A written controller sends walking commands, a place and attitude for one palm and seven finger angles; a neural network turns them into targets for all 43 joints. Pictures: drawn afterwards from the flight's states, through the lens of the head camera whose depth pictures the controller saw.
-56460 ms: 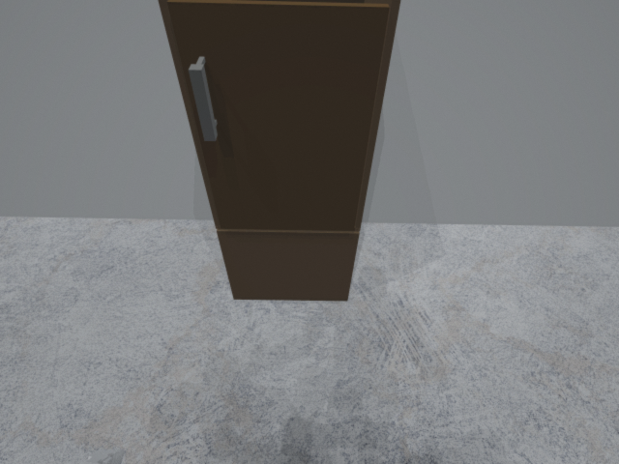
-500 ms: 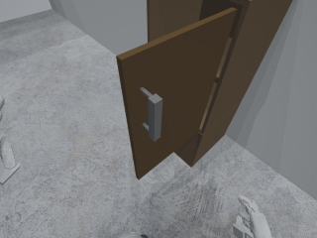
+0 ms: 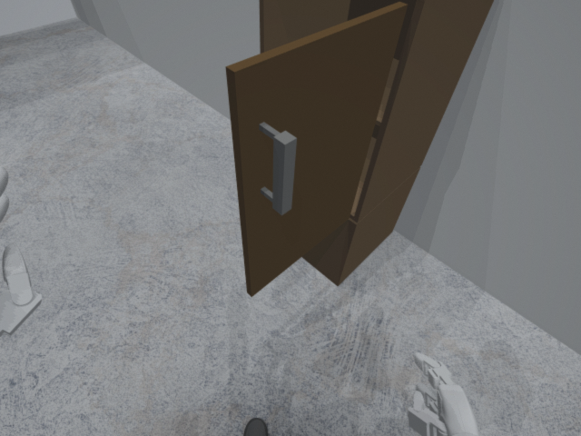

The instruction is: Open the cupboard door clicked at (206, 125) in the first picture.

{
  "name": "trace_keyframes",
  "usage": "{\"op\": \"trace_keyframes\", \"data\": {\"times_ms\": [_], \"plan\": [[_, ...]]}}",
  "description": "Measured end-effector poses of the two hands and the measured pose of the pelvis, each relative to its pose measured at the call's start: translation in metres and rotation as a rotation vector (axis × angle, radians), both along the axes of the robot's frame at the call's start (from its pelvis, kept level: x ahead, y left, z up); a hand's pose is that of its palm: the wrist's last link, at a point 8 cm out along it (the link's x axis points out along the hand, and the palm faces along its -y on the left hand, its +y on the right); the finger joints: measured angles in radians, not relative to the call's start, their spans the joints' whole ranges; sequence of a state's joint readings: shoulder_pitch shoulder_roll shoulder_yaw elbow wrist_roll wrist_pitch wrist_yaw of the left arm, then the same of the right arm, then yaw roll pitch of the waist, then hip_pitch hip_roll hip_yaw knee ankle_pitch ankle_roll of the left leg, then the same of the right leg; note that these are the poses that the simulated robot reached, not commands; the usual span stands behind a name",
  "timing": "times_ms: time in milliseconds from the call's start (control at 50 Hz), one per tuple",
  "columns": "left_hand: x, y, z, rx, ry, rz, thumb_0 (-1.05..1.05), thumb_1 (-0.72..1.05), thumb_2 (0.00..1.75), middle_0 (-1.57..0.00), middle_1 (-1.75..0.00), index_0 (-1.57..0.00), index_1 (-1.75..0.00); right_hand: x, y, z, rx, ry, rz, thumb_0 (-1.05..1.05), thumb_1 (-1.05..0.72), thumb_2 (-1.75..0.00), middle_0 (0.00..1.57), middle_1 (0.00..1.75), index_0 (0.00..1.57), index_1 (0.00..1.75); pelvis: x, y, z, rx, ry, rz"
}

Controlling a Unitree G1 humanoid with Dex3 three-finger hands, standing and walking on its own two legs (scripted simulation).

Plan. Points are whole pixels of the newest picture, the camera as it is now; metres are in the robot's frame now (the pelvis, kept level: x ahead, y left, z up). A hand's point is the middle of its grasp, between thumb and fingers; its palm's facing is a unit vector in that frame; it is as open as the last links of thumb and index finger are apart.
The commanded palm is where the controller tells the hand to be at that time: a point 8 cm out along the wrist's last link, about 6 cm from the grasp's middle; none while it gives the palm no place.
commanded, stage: stop stepping back and stand still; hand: left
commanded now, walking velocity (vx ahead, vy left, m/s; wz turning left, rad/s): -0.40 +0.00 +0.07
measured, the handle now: (274, 169) +0.49 +0.08 +0.09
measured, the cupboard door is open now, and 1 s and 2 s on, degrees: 88 88 88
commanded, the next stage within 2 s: let the arm hang, fingers relaxed in 1.04 s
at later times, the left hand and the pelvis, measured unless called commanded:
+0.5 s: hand out of the picture +0.10 +0.25 +0.17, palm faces +0.42 -0.79 -0.45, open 7.4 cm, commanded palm +0.06 +0.29 +0.18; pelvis -0.08 +0.00 +0.00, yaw -1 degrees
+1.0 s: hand out of the picture +0.12 +0.26 +0.16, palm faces +0.45 -0.78 -0.45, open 7.4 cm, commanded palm +0.06 +0.29 +0.18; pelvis -0.07 -0.01 +0.01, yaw +1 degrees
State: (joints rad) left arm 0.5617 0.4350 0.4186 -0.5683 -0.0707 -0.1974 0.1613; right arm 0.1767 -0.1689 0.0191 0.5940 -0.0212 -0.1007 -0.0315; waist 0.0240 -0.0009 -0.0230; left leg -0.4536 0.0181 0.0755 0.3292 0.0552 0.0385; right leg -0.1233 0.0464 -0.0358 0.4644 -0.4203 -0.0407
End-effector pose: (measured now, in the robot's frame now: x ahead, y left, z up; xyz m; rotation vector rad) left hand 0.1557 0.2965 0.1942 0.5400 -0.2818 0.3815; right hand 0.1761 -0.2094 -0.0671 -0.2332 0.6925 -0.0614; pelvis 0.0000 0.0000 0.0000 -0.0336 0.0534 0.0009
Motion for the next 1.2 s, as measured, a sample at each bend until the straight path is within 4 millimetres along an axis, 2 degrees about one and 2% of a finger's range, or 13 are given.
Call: {"op": "trace_keyframes", "data": {"times_ms": [100,160,260,400,480,640,780,840,920,1000,1140,1160,1200], "plan": [[-0.01,-0.012,-0.004,-0.004,0.017,-0.064,0.01,0.89,0.9,-0.21,-0.3,-0.21,-0.3,-0.035,-0.015,-0.01,-0.014,0.061,-0.058,0.01,-0.9,-0.9,0.2,0.3,0.2,0.3,-0.022,0.001,-0.001,0.008,-0.027,-0.04],[-0.014,-0.008,-0.006,0.0,0.018,-0.073,0.01,0.89,0.9,-0.21,-0.3,-0.22,-0.3,-0.057,-0.025,-0.009,-0.042,0.054,-0.115,0.02,-0.9,-0.9,0.2,0.3,0.2,0.3,-0.024,0.004,-0.004,0.004,-0.038,-0.043],[-0.024,0.0,-0.008,-0.007,0.022,-0.053,0.01,0.89,0.9,-0.21,-0.3,-0.22,-0.3,-0.093,-0.034,-0.002,-0.059,0.031,-0.163,0.02,-0.9,-0.9,0.2,0.3,0.2,0.3,-0.046,0.003,0.0,0.036,-0.066,-0.043],[-0.071,-0.014,-0.001,0.026,0.073,-0.041,0.01,0.89,0.9,-0.21,-0.3,-0.21,-0.3,-0.13,-0.038,-0.003,-0.029,0.048,-0.15,0.02,-0.9,-0.9,0.2,0.3,0.2,0.3,-0.074,-0.006,0.007,0.024,-0.066,-0.008],[-0.093,-0.012,-0.002,0.008,0.031,-0.006,0.01,0.89,0.9,-0.21,-0.3,-0.22,-0.3,-0.141,-0.043,-0.011,-0.05,0.086,-0.14,0.02,-0.9,-0.9,0.2,0.3,0.2,0.3,-0.079,-0.005,0.004,0.029,-0.077,-0.021],[-0.094,0.006,-0.012,-0.043,-0.026,0.085,0.01,0.89,0.9,-0.21,-0.3,-0.21,-0.3,-0.136,-0.036,-0.016,-0.045,0.039,-0.132,0.02,-0.9,-0.9,0.2,0.3,0.2,0.3,-0.087,-0.001,-0.003,0.037,-0.104,0.009],[-0.096,-0.016,-0.006,0.002,0.033,0.047,0.01,0.89,0.9,-0.21,-0.3,-0.21,-0.3,-0.12,-0.019,-0.014,0.032,0.015,-0.056,0.02,-0.9,-0.9,0.2,0.3,0.2,0.3,-0.087,-0.014,0.002,0.03,-0.078,0.023],[-0.097,-0.02,-0.006,-0.002,0.035,0.038,0.01,0.89,0.9,-0.21,-0.3,-0.21,-0.3,-0.113,-0.021,-0.015,0.026,0.035,-0.041,0.02,-0.9,-0.9,0.2,0.3,0.2,0.3,-0.082,-0.015,0.003,0.024,-0.075,0.015],[-0.09,-0.011,-0.01,-0.018,0.037,0.056,0.01,0.89,0.9,-0.21,-0.3,-0.22,-0.3,-0.103,-0.027,-0.014,-0.001,0.046,-0.047,0.02,-0.9,-0.9,0.2,0.3,0.2,0.3,-0.076,-0.012,0.003,0.025,-0.084,0.017],[-0.081,-0.005,-0.014,-0.03,0.062,0.065,0.01,0.89,0.9,-0.21,-0.3,-0.21,-0.3,-0.094,-0.03,-0.005,-0.015,0.019,-0.056,0.02,-0.9,-0.9,0.2,0.3,0.2,0.3,-0.075,-0.01,0.005,0.03,-0.086,0.009],[-0.074,-0.01,-0.013,-0.025,0.077,0.008,0.01,0.89,0.9,-0.21,-0.3,-0.21,-0.3,-0.087,-0.032,0.009,-0.028,-0.026,-0.067,0.02,-0.9,-0.9,0.2,0.3,0.2,0.3,-0.076,-0.008,0.008,0.024,-0.071,0.004],[-0.072,-0.009,-0.02,-0.02,0.095,-0.007,0.01,0.89,0.9,-0.21,-0.3,-0.21,-0.3,-0.086,-0.032,0.007,-0.017,-0.032,-0.055,0.02,-0.9,-0.9,0.2,0.3,0.2,0.3,-0.077,-0.007,0.007,0.022,-0.062,0.01],[-0.062,-0.004,-0.06,-0.056,0.258,-0.013,0.0,0.89,0.9,-0.2,-0.3,-0.21,-0.3,-0.087,-0.035,-0.007,-0.009,0.016,-0.013,0.01,-0.9,-0.9,0.2,0.3,0.2,0.3,-0.081,-0.003,0.004,0.023,-0.045,0.025]]}}
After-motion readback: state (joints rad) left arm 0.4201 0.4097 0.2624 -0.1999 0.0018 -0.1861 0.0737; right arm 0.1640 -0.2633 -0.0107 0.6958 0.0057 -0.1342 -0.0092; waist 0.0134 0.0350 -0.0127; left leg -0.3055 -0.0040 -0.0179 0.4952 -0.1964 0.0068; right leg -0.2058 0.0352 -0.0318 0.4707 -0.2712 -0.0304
